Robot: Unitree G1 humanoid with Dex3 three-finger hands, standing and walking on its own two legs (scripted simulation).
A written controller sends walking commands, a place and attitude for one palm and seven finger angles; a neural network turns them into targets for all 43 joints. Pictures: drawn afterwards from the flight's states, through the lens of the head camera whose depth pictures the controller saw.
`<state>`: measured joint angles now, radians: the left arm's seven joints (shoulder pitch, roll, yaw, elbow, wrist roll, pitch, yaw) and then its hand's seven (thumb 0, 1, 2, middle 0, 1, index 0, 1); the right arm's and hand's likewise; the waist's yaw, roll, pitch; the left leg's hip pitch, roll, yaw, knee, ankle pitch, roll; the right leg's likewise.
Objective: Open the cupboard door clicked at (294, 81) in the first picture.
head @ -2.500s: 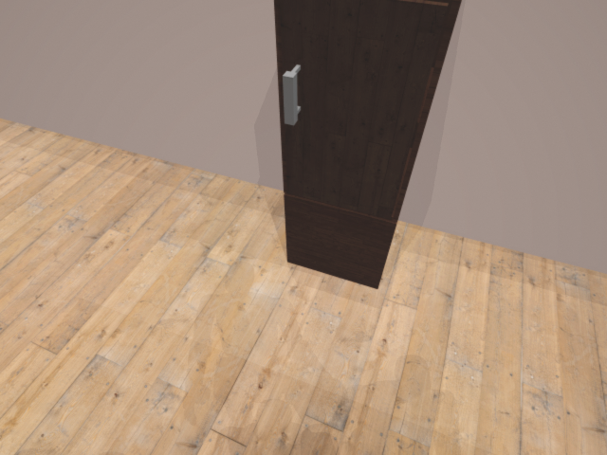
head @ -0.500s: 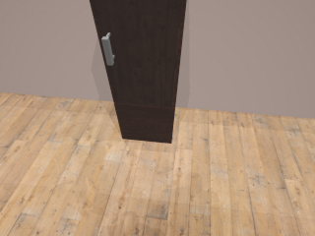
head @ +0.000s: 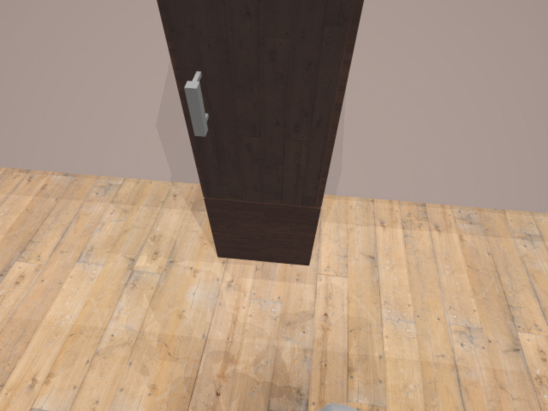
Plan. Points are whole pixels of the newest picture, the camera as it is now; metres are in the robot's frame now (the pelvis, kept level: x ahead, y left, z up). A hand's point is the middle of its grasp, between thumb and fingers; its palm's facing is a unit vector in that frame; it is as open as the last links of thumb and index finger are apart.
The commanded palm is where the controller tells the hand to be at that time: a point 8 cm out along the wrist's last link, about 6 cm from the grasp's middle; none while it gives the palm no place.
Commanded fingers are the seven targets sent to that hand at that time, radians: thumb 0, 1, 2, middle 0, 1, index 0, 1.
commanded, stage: take the last steps up to it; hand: left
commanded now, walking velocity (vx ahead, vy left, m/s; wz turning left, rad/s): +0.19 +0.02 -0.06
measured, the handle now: (199, 104) +0.71 +0.21 +0.03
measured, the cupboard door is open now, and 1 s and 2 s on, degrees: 0 0 0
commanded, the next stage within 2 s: come to a stop and stand still in 0.10 s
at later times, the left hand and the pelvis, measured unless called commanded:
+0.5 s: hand (162, 395) +0.17 +0.20 -0.17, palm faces +0.02 -0.98 -0.20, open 7.4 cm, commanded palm none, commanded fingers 0.00 0.90 0.90 -0.20 -0.30 -0.20 -0.30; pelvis +0.14 +0.02 +0.00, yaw -2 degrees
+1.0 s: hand (184, 383) +0.18 +0.17 -0.17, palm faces +0.05 -0.98 -0.19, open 7.4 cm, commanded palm none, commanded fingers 0.00 0.90 0.90 -0.20 -0.30 -0.20 -0.30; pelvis +0.13 -0.01 +0.00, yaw +0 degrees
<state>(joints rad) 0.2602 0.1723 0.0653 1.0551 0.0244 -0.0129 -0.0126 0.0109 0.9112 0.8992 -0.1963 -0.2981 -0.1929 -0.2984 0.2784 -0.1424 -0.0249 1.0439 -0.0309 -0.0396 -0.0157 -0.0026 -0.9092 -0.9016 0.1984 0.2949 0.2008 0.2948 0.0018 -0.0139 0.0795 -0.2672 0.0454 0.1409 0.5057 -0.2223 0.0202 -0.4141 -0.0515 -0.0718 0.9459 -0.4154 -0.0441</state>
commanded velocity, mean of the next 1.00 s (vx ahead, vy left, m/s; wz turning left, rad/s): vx -0.08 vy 0.01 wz -0.01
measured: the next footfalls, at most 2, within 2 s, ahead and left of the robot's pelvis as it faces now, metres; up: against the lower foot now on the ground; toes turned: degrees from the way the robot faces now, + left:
right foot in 0.10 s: +0.12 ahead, -0.10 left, +0.00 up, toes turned -5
left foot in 0.34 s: +0.19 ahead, +0.14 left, +0.00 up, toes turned +5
